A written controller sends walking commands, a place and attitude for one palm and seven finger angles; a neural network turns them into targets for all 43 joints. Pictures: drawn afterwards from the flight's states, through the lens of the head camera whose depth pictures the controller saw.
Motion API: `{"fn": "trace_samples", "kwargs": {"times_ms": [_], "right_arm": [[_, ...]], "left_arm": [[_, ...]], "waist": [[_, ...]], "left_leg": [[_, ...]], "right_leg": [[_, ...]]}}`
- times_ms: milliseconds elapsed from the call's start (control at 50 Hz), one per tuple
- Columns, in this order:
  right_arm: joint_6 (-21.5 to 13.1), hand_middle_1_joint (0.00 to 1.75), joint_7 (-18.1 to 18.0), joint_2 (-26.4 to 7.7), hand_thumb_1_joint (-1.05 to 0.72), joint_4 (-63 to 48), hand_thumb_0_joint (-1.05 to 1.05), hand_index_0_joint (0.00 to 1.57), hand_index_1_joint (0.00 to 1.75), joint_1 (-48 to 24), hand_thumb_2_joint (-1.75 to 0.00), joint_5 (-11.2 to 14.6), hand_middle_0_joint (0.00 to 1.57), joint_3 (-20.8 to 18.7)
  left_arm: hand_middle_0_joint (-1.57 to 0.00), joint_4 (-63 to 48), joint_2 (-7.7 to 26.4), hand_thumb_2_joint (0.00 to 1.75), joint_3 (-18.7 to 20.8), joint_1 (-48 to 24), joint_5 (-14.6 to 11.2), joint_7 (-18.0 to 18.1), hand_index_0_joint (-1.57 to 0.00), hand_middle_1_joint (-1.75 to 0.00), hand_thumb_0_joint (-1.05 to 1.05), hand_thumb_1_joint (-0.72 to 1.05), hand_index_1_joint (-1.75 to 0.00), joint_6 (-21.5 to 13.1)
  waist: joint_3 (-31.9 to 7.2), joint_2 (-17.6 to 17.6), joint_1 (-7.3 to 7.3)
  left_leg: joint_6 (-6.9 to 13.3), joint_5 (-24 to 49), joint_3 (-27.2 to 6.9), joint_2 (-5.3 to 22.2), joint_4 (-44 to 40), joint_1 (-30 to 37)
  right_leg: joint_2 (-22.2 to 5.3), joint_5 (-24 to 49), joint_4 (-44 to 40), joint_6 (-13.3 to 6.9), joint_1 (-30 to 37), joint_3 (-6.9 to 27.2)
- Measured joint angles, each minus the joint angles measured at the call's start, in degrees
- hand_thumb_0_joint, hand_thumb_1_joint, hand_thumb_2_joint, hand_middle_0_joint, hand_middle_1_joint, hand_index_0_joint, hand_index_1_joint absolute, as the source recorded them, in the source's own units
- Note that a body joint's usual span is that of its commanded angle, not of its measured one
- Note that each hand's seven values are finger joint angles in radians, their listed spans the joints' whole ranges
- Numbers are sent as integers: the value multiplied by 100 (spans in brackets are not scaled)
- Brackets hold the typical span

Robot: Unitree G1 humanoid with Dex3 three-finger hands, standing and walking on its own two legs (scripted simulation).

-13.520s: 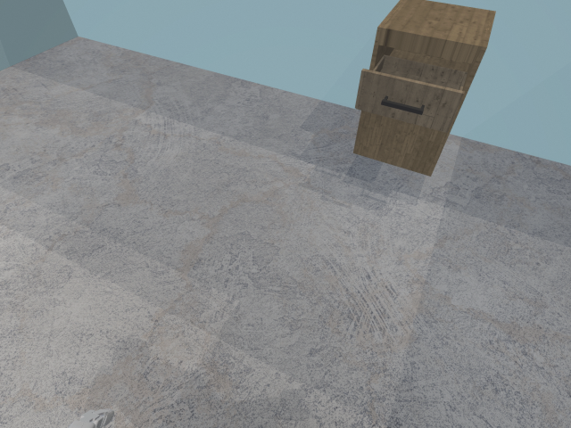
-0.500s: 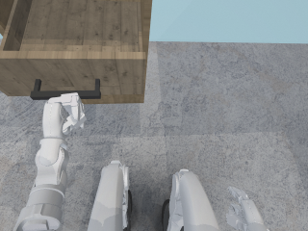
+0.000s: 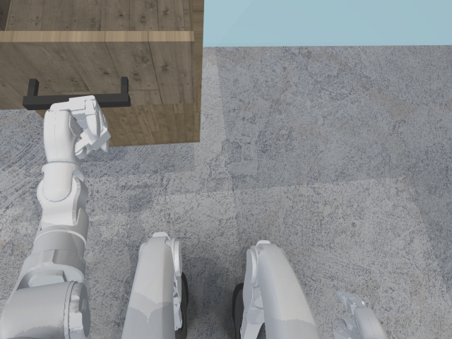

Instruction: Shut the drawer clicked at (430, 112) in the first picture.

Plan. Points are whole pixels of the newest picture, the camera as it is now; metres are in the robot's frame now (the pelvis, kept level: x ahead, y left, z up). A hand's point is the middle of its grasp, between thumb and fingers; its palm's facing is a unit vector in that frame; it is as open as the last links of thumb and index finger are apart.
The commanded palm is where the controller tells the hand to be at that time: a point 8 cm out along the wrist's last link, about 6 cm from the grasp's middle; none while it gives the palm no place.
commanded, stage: push the drawer shut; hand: left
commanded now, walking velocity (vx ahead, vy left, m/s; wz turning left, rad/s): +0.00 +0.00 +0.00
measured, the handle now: (79, 92) +0.51 +0.27 +0.00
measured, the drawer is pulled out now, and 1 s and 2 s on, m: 0.11 0.00 0.00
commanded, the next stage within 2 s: pull the fist back off the drawer in 1.40 s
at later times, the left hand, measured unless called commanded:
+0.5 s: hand (106, 98) +0.50 +0.23 +0.00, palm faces +0.15 -0.99 -0.06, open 3.0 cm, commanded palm +0.50 +0.24 +0.00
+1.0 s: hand (103, 72) +0.56 +0.24 +0.00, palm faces +0.15 -0.99 -0.05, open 2.9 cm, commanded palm +0.57 +0.24 +0.00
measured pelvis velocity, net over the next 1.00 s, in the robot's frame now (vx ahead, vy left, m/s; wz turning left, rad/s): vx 0.00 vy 0.00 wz -0.06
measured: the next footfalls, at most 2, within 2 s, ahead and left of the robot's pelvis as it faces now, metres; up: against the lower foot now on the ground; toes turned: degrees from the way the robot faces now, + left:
none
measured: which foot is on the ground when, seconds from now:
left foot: down 0.00-1.00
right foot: down 0.00-1.00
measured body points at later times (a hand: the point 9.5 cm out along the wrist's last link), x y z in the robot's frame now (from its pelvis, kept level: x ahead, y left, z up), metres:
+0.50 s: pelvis +0.00 +0.00 -0.01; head +0.20 +0.04 +0.39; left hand +0.49 +0.28 +0.00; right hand +0.08 -0.27 -0.13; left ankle +0.08 +0.10 -0.48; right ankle +0.05 -0.10 -0.48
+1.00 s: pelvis +0.00 +0.00 -0.02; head +0.23 +0.05 +0.36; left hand +0.54 +0.29 +0.00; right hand +0.03 -0.27 -0.13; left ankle +0.08 +0.10 -0.48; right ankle +0.05 -0.10 -0.48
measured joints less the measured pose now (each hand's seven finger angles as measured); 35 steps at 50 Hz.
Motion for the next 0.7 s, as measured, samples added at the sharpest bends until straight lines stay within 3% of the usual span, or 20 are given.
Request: {"fn": "trace_samples", "kwargs": {"times_ms": [420, 700], "right_arm": [[311, 30, 37, -11, -91, 47, 0, 20, 29, 186, -90, -100, 21, 66], [366, 30, 29, -20, -91, -14, 0, 20, 29, 272, -90, -145, 21, 168]], "left_arm": [[-140, 1004, 534, 92, 511, -1164, 245, -115, -140, -160, -1, 83, -160, 61], [-140, 1482, 1142, 90, 811, -1965, 437, -239, -140, -160, -2, 80, -160, 337]], "waist": [[123, 19, -233], [204, 7, -477]], "left_leg": [[-12, -11, -37, 65, 130, -247], [-6, -23, -126, 114, 314, -562]], "right_leg": [[67, 24, 104, -21, -258, -24], [121, 51, 217, -26, -534, -99]]}}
